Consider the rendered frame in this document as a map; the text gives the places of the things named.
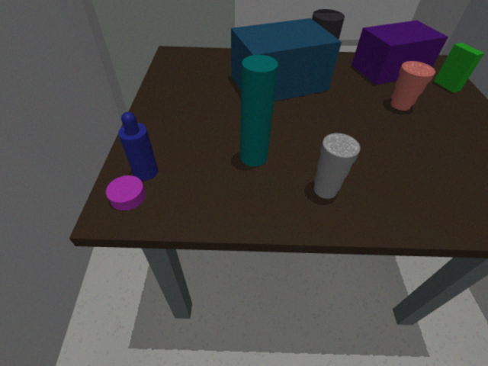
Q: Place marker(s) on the table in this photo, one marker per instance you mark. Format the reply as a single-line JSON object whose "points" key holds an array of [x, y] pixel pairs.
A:
{"points": [[419, 186]]}

